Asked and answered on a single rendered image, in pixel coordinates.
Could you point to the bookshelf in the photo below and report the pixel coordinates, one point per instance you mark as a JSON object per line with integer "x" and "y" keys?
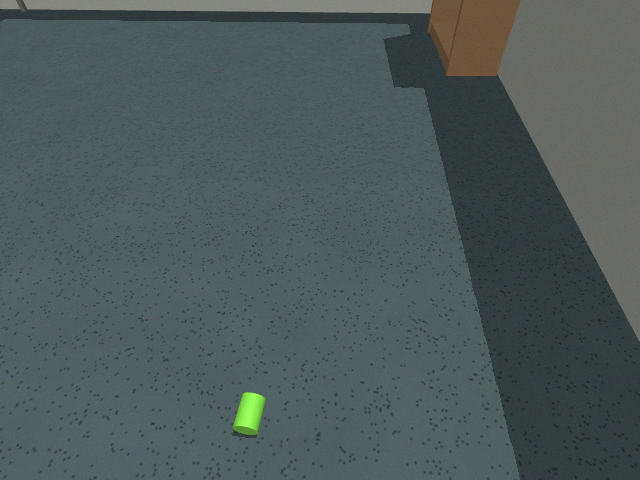
{"x": 471, "y": 35}

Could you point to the can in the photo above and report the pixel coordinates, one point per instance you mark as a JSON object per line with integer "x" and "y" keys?
{"x": 249, "y": 413}

